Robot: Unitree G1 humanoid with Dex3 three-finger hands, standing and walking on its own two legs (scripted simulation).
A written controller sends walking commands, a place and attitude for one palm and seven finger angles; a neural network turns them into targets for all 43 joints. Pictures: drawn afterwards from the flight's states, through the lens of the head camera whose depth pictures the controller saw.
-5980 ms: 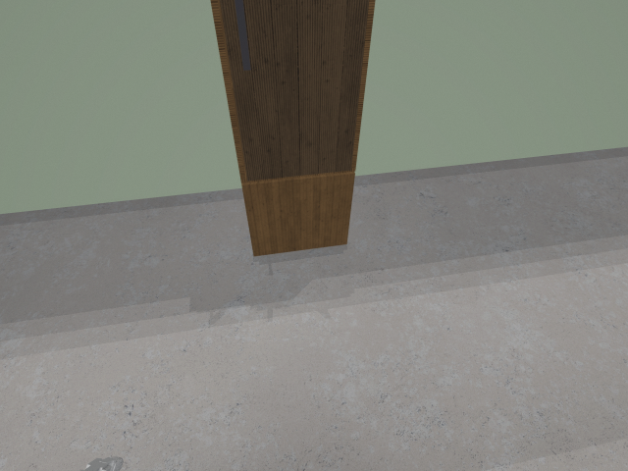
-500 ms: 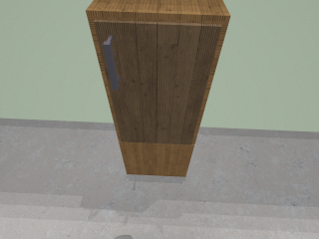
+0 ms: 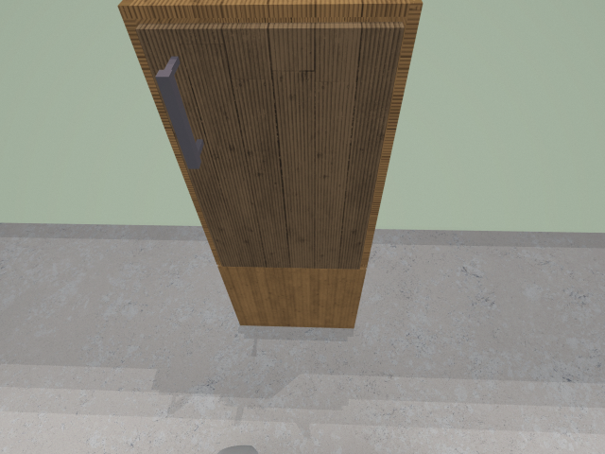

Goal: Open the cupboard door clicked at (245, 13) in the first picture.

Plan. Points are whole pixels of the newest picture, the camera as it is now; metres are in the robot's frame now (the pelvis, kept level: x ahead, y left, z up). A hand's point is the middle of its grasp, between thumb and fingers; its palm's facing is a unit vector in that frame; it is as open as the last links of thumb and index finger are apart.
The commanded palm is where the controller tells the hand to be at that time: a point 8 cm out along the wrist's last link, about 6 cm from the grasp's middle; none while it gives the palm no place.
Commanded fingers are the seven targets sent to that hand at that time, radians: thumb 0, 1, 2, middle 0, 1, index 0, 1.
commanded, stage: come to a stop and stand still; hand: left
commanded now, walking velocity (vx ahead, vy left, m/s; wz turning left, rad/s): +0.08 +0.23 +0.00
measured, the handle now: (184, 116) +0.54 +0.23 +0.14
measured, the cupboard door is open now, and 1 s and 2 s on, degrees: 0 0 0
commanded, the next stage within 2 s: look again from close up in 0.66 s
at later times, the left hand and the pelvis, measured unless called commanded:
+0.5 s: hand out of the picture -0.01 +0.20 -0.16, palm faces +0.09 -0.97 -0.21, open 7.4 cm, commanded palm none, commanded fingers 0.00 0.90 0.90 -0.20 -0.30 -0.20 -0.30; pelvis -0.02 +0.01 +0.01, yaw +2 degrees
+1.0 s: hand out of the picture -0.01 +0.20 -0.16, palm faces +0.03 -0.97 -0.22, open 7.4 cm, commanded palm none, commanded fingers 0.00 0.90 0.90 -0.20 -0.30 -0.20 -0.30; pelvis -0.01 +0.02 +0.01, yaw +1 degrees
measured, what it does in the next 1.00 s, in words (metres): steps on the spot: left foot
